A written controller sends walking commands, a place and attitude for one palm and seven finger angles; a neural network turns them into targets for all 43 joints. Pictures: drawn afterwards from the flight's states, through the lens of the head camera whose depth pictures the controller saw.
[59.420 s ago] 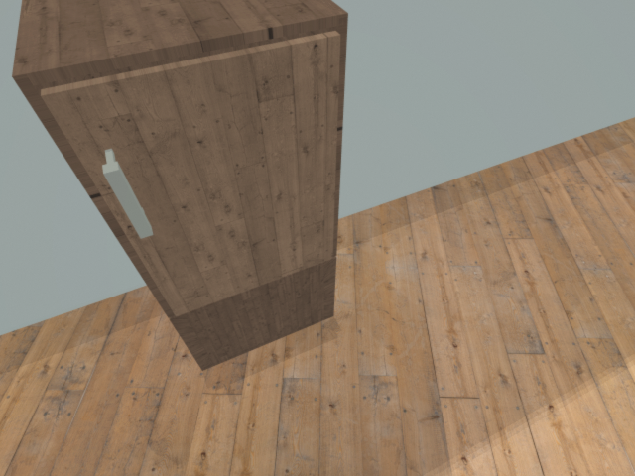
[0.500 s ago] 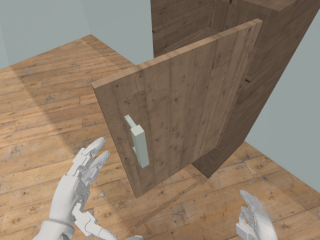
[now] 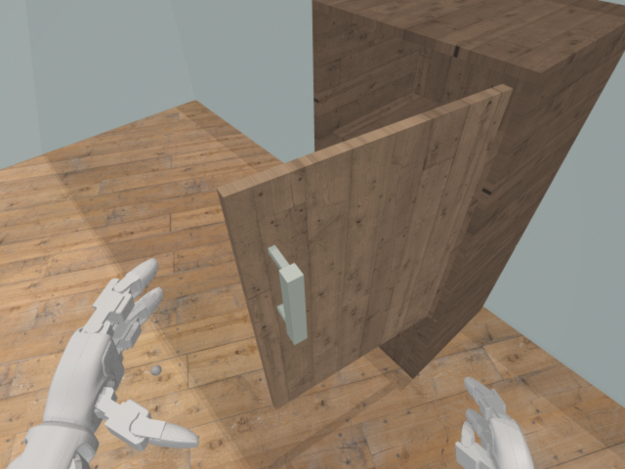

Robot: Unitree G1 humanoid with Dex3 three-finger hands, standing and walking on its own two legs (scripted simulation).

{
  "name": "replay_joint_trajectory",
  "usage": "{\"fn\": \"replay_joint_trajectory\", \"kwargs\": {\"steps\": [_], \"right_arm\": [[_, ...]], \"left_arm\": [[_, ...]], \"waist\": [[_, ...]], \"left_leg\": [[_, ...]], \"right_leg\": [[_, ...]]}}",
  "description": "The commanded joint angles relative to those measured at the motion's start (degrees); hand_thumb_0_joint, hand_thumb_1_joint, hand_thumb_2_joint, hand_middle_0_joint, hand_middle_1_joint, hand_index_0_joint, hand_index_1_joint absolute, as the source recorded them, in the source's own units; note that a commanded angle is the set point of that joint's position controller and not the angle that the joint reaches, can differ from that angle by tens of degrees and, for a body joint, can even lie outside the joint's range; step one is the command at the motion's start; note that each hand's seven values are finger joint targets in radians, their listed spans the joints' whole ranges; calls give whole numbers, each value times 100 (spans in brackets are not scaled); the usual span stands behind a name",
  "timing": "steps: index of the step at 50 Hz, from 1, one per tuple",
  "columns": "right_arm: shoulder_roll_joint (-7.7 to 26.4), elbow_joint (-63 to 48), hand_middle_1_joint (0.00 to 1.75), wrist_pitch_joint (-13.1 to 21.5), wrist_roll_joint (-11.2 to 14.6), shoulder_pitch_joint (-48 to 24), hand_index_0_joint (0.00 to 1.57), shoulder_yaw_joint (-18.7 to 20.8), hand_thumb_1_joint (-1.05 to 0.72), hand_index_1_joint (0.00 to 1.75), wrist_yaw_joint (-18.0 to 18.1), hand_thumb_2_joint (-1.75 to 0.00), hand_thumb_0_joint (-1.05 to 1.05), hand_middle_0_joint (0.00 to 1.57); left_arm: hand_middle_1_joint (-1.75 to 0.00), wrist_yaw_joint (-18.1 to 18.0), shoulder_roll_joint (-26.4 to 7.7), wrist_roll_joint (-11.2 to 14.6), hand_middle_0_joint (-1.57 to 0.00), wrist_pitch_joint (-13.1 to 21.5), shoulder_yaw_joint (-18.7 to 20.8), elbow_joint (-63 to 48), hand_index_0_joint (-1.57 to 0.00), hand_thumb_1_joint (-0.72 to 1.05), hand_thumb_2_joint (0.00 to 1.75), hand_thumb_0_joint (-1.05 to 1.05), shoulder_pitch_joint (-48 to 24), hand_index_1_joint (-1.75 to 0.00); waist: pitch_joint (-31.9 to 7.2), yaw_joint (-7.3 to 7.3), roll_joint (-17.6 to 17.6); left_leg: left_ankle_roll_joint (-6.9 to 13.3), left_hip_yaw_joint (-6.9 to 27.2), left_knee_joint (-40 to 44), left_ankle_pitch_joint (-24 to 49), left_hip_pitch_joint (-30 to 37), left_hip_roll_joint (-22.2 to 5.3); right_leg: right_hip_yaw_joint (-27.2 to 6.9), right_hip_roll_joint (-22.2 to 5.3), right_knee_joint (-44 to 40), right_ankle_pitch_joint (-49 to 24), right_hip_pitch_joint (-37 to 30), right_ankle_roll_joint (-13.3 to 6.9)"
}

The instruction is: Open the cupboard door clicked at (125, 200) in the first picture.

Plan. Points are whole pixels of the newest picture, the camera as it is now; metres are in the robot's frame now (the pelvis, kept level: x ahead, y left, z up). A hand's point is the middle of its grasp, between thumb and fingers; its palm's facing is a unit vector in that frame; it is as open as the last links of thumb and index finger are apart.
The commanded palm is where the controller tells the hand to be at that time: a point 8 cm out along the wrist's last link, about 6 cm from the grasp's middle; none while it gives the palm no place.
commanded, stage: draw the hand back to the body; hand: left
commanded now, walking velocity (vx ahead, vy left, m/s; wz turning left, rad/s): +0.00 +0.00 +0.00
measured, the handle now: (286, 296) +0.32 +0.07 +0.07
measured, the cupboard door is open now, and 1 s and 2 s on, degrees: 81 81 81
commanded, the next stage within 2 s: step back with the hand held close in 1.00 s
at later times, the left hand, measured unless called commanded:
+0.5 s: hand (87, 313) +0.21 +0.25 +0.17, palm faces +0.36 -0.84 -0.41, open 10.5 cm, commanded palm +0.17 +0.29 +0.18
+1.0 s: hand (74, 304) +0.21 +0.25 +0.18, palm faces +0.41 -0.82 -0.40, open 7.4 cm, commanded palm +0.17 +0.29 +0.19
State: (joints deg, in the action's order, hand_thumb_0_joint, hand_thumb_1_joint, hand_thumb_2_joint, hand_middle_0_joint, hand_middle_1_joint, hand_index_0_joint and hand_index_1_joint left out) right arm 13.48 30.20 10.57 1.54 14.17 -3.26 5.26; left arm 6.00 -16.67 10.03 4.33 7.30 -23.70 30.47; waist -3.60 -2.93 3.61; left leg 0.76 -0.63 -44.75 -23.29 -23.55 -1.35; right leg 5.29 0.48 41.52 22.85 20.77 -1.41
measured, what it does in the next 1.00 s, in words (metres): stands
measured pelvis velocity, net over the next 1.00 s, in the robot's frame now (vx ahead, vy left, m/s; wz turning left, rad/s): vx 0.02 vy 0.00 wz -0.04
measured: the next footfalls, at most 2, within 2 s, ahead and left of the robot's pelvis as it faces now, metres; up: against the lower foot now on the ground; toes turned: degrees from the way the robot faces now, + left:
right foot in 2.00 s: -0.05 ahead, -0.09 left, +0.00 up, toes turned +2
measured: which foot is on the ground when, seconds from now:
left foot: down 0.00-1.00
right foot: down 0.00-1.00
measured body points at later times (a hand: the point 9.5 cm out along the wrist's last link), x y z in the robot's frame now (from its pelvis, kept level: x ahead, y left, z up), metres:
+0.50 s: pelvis +0.02 +0.01 +0.03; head +0.01 -0.01 +0.48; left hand +0.19 +0.29 +0.19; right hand +0.20 -0.21 -0.05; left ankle +0.00 +0.11 -0.71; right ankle -0.01 -0.10 -0.71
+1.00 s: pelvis +0.02 +0.00 +0.03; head +0.00 -0.02 +0.48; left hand +0.19 +0.29 +0.20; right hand +0.19 -0.23 -0.06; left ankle +0.00 +0.11 -0.71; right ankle -0.01 -0.10 -0.71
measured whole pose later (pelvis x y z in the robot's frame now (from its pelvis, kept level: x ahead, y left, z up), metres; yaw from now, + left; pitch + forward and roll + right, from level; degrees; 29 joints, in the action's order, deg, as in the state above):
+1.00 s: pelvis +0.02 +0.00 +0.03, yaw -2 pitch -5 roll -1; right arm 13.4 37.6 5.8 -0.3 10.7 -1.0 3.9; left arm -6.5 -19.6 3.4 4.1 18.3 -22.2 26.6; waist 2.0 -4.0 3.6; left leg 0.6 -3.5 -23.3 -14.8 -3.9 -1.3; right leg 2.4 1.3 20.6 13.6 2.4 -1.3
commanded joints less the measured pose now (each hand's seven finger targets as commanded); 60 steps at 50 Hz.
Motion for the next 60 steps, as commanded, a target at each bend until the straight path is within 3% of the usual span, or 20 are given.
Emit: {"fn": "replay_joint_trajectory", "kwargs": {"steps": [1, 4, 9, 14, 17, 19, 22, 31, 35, 40, 44, 45, 48, 51, 53, 55, 56, 57, 58, 60], "right_arm": [[484, -788, 30, 177, -99, -693, 20, 243, -90, 30, 102, -90, 0, 20], [532, -672, 30, 150, -148, -815, 20, 255, -90, 30, 114, -90, 0, 20], [539, -517, 30, 127, -190, -947, 20, 262, -90, 30, 98, -90, 0, 20], [564, -395, 30, 62, -210, -1003, 20, 310, -90, 30, 52, -90, 0, 20], [551, -363, 30, 14, -212, -1004, 20, 326, -90, 30, 1, -90, 0, 20], [581, -321, 30, -33, -214, -1023, 20, 352, -90, 30, -18, -90, 0, 20], [570, -314, 30, -89, -208, -1022, 20, 373, -90, 30, -63, -90, 0, 20], [577, -214, 30, -199, -197, -1077, 20, 422, -90, 30, -88, -90, 0, 20], [613, -224, 30, -232, -191, -1089, 20, 452, -90, 30, -127, -90, 0, 20], [599, -226, 30, -235, -199, -1129, 20, 463, -90, 30, -116, -90, 0, 20], [592, -197, 30, -192, -199, -1146, 20, 462, -90, 30, -92, -90, 0, 20], [574, -192, 30, -180, -193, -1146, 20, 459, -90, 30, -97, -90, 0, 20], [569, -183, 30, -174, -189, -1125, 20, 463, -90, 30, -107, -90, 0, 20], [570, -175, 30, -185, -182, -1168, 20, 470, -90, 30, -93, -90, 0, 20], [576, -165, 30, -177, -185, -1160, 20, 478, -90, 30, -84, -90, 0, 20], [569, -156, 30, -155, -189, -1178, 20, 470, -90, 30, -88, -90, 0, 20], [582, -194, 30, -102, -179, -1219, 20, 465, -90, 30, -87, -90, 0, 20], [652, -400, 30, -195, -100, -1110, 20, 426, -90, 30, -54, -90, 0, 20], [576, -287, 30, -300, -141, -1083, 20, 453, -90, 30, -45, -90, 0, 20], [625, -368, 30, -414, -153, -1061, 20, 490, -90, 30, -47, -90, 0, 20]], "left_arm": [[-30, -986, -512, -585, -16, 201, 303, -1254, -16, -15, 45, 0, -122, -30], [-30, -1235, -799, -745, -17, 231, 520, -1333, -17, -5, 50, 0, -240, -30], [-30, -1385, -915, -824, -17, 273, 727, -1280, -17, 13, 57, 0, -414, -30], [-30, -1403, -984, -821, -18, 286, 989, -1168, -18, 31, 64, 0, -373, -30], [-30, -1390, -970, -810, -18, 304, 1084, -1231, -18, 41, 69, 0, -395, -30], [-30, -1389, -1094, -808, -19, 291, 1242, -1165, -19, 48, 72, 0, -432, -30], [-30, -1379, -1127, -783, -19, 292, 1379, -1229, -19, 58, 76, 0, -538, -30], [-30, -1382, -1365, -697, -20, 317, 1857, -1097, -20, 90, 90, 0, -884, -30], [-30, -1327, -1150, -690, -20, 280, 1624, -909, -20, 90, 90, 0, -780, -30], [-30, -1344, -1345, -690, -20, 331, 1777, -1055, -20, 90, 90, 0, -908, -30], [-30, -1361, -1475, -696, -20, 367, 1891, -1126, -20, 90, 90, 0, -957, -30], [-30, -1356, -1409, -704, -20, 381, 1828, -1199, -20, 90, 90, 0, -957, -30], [-30, -1347, -1331, -684, -20, 375, 1793, -1055, -20, 90, 90, 0, -854, -30], [-30, -1329, -1294, -656, -20, 369, 1759, -873, -20, 90, 90, 0, -869, -30], [-30, -1331, -1339, -663, -20, 409, 1790, -927, -20, 90, 90, 0, -924, -30], [-30, -1334, -1331, -679, -20, 426, 1768, -973, -20, 90, 90, 0, -947, -30], [-30, -1364, -1561, -684, -20, 505, 1882, -1566, -20, 90, 90, 0, -1436, -30], [-30, -1397, -2229, -666, -20, 719, 2619, -1462, -20, 90, 90, 0, -1655, -30], [-30, -1317, -1672, -679, -20, 701, 2219, -874, -20, 90, 90, 0, -948, -30], [-30, -1268, -1484, -721, -20, 729, 2032, -824, -20, 90, 90, 0, -611, -30]], "waist": [[87, 31, -183], [6, -11, 2], [121, -33, -48], [32, -85, -215], [26, -94, 1], [7, -117, -103], [14, -115, 19], [54, -125, 41], [148, -106, -61], [52, -139, -81], [57, -159, 70], [3, -146, 241], [107, -134, -19], [299, -125, -80], [218, -130, -119], [218, -135, 36], [-54, -139, 226], [504, 157, -182], [467, 187, -484], [219, 189, -357]], "left_leg": [[68, 102, 1202, 995, 725, 26], [85, 80, 1488, 1242, 1067, 11], [70, 74, 1918, 1507, 1415, -21], [64, 39, 2150, 2043, 1705, -62], [40, 14, 2240, 2429, 1851, -80], [29, 19, 2266, 2633, 1895, -97], [9, -1, 2296, 2860, 2002, -117], [19, -66, 2337, 2913, 2120, -116], [36, -83, 2375, 2857, 2111, -128], [50, -81, 2398, 2562, 2099, -85], [39, -88, 2385, 2482, 2083, -61], [35, -87, 2376, 2536, 2133, -64], [37, -90, 2395, 2481, 2105, -71], [59, -110, 2438, 2120, 2053, -72], [74, -101, 2427, 2092, 2075, -57], [60, -97, 2441, 2130, 2084, -54], [62, -77, 2406, 2164, 2174, -34], [154, -45, 2225, 1704, 1855, -127], [157, -5, 2094, 1621, 1842, -111], [134, -60, 2095, 1877, 1863, -152]], "right_leg": [[-446, -141, -1472, -860, -268, 18], [-431, -150, -1656, -1089, -627, -1], [-393, -131, -1901, -1297, -1013, -2], [-386, -108, -2021, -1763, -1393, 9], [-403, -106, -2048, -2041, -1519, 13], [-410, -87, -2091, -2175, -1634, 7], [-432, -87, -2115, -2307, -1649, 17], [-483, -87, -2247, -2488, -1722, 17], [-477, -89, -2280, -2464, -1687, 40], [-525, -91, -2328, -2359, -1745, 20], [-543, -91, -2355, -2325, -1772, -3], [-568, -98, -2338, -2344, -1754, -3], [-536, -72, -2370, -2283, -1699, 16], [-579, -81, -2489, -1982, -1572, 29], [-592, -82, -2498, -1957, -1592, 26], [-583, -86, -2478, -1982, -1615, 18], [-618, -103, -2457, -2034, -1704, 14], [-1252, -339, -2765, -2436, -876, 5], [-1249, -470, -2759, -2566, -809, 11], [-1153, -511, -2583, -2876, -861, 32]]}}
